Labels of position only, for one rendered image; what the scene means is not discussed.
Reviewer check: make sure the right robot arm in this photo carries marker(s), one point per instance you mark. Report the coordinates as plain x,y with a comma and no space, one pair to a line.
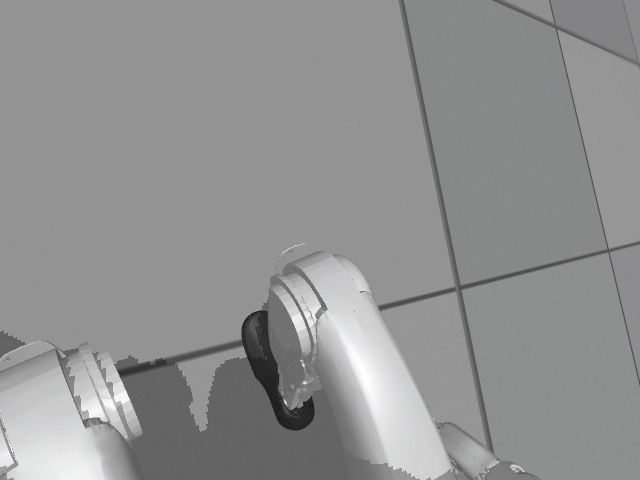
508,470

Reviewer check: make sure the right robot foot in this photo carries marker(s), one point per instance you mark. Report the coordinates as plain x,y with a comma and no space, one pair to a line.
255,340

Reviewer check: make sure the right robot hand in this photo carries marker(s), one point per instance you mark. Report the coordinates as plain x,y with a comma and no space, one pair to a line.
471,458

